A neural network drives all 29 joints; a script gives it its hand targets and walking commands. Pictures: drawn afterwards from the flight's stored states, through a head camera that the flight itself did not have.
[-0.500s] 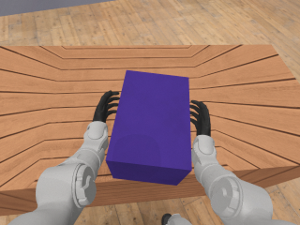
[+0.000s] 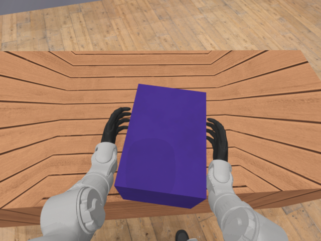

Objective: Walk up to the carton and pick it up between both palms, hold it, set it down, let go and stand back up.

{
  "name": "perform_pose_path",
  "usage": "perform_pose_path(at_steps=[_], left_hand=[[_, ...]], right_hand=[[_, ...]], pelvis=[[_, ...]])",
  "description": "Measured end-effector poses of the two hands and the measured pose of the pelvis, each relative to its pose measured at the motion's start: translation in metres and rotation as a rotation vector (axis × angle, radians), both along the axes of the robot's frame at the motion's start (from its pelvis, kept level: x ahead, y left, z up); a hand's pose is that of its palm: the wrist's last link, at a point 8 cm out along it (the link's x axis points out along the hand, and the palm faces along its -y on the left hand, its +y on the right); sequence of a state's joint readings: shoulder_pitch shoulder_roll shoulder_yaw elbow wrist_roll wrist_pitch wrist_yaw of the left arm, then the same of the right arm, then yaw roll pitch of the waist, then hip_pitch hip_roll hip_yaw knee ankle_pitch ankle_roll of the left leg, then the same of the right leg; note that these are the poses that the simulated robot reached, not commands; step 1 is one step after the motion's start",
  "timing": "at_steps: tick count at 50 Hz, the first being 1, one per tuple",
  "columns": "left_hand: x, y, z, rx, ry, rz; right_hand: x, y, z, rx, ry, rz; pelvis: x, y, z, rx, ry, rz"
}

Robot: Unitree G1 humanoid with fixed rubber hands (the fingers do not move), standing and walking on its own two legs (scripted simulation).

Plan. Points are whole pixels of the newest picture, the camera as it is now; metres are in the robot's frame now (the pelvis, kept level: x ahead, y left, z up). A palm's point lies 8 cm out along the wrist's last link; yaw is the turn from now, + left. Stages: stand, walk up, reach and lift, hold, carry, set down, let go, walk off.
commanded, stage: reach and lift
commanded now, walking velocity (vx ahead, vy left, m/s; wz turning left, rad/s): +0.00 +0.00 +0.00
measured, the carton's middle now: (164, 146) +0.39 -0.05 -0.07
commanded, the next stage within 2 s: none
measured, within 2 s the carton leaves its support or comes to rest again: leaves its support in 1.42 s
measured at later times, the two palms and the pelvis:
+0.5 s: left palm (110, 136) +0.41 +0.10 -0.02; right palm (219, 152) +0.33 -0.18 -0.03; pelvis +0.00 +0.00 +0.01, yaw +0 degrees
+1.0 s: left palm (110, 138) +0.40 +0.10 -0.02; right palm (219, 152) +0.33 -0.18 -0.02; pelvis +0.00 +0.00 +0.01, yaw -1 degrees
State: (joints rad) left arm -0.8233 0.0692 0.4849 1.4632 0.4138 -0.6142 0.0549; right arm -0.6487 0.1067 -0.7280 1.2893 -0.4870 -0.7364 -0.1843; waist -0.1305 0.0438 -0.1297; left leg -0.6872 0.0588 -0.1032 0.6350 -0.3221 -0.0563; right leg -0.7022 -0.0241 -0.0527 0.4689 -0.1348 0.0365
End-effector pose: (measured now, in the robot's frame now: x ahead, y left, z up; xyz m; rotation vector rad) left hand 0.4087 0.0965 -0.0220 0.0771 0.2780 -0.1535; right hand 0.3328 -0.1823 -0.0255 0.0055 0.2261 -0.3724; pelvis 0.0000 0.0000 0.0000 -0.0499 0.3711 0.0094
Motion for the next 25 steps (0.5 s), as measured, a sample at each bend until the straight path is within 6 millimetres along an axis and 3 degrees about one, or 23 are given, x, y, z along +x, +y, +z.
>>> perform_pose_path(at_steps=[25], left_hand=[[-0.0001,-0.0001,-0.0003,-0.004,0.0,0.003]], right_hand=[[-0.0001,-0.0002,0.0003,-0.003,0.004,-0.001]], pelvis=[[0.0015,0.0008,0.006,0.003,0.011,-0.009]])
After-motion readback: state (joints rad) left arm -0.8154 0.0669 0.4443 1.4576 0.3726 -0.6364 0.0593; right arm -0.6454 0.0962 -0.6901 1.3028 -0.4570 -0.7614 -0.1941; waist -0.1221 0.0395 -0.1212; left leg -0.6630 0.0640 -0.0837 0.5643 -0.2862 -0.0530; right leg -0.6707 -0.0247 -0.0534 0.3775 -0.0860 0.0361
